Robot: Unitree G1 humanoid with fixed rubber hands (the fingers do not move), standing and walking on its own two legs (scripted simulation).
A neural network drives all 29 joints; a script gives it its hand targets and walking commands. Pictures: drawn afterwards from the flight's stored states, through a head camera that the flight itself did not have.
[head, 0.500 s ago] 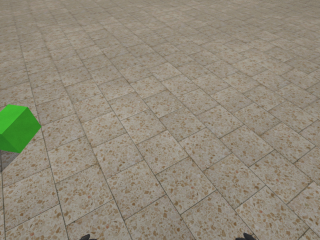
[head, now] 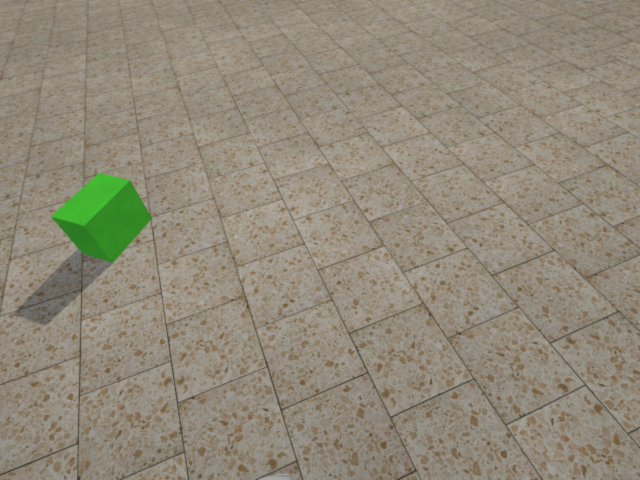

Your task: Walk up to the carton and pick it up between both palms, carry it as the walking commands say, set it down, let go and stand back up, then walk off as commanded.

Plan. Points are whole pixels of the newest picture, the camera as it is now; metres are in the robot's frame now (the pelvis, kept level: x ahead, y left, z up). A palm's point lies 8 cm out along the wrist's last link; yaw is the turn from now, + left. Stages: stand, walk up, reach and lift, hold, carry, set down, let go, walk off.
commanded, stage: walk up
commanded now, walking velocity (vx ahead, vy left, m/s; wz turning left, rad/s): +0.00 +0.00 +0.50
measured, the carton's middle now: (106, 217) +1.20 +0.97 -0.65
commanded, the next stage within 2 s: none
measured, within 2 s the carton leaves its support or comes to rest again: neither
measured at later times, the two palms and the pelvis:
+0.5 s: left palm out of the picture -0.13 +0.35 -0.13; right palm (347, 355) +0.32 -0.01 -0.10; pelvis +0.06 +0.14 -0.02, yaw +16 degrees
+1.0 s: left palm (41, 313) +0.42 +0.52 -0.10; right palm (351, 377) +0.31 -0.02 -0.15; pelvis +0.31 +0.24 -0.02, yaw +28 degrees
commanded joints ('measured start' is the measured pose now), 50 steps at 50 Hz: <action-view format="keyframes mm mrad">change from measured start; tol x32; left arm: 1 -6 118 20 -45 10 -13 -4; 21 264 193 47 139 9 -56 -28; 44 -376 14 -2 -111 -11 -57 -96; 50 232 274 72 86 17 -71 -56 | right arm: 1 -34 -48 -10 -79 -20 -1 34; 18 -383 6 40 -132 -2 -27 139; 26 205 -281 -24 58 22 -74 34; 50 330 -22 42 178 32 -142 -1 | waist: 1 2 -177 -4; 21 69 -280 93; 26 -204 315 -119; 44 -90 87 99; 50 91 -362 -340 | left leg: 1 -84 53 -6 180 88 12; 9 -419 90 -138 218 305 -14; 23 367 -12 215 -385 109 62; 26 648 394 -706 -859 -445 219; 32 360 226 -239 -758 439 206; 47 378 117 -92 -430 882 127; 50 -27 -29 -51 274 -72 79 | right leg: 1 44 -276 174 -253 183 -63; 5 113 -302 131 -224 274 -56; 8 334 -497 442 -326 -411 -14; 20 149 -373 -77 -354 -106 -8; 27 -652 -139 118 803 -236 60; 44 -313 -37 38 82 205 73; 47 184 23 -16 -4 218 39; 50 558 -539 776 -219 104 -99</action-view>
